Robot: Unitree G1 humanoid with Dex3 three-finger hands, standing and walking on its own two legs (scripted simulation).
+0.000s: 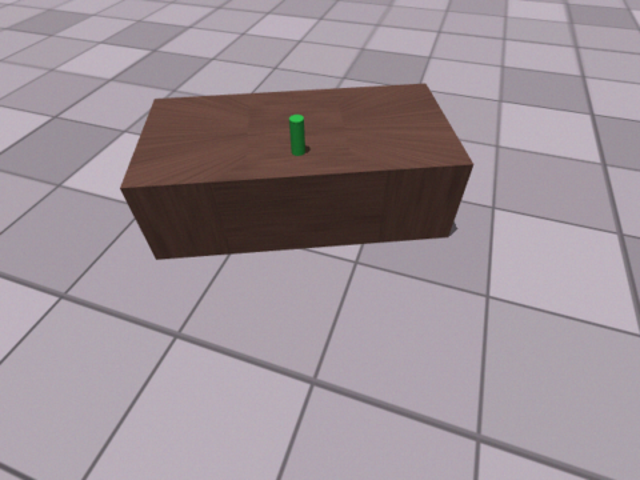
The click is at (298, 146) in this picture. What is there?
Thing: squat round
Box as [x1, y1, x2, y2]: [289, 114, 304, 155]
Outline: 296,114 289,117 291,150 293,154 300,155 304,153 303,117 301,115
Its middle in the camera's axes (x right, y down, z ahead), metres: -0.07 -0.37 +1.41
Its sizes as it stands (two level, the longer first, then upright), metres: 0.052 0.052 0.141
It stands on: a support 0.39 m high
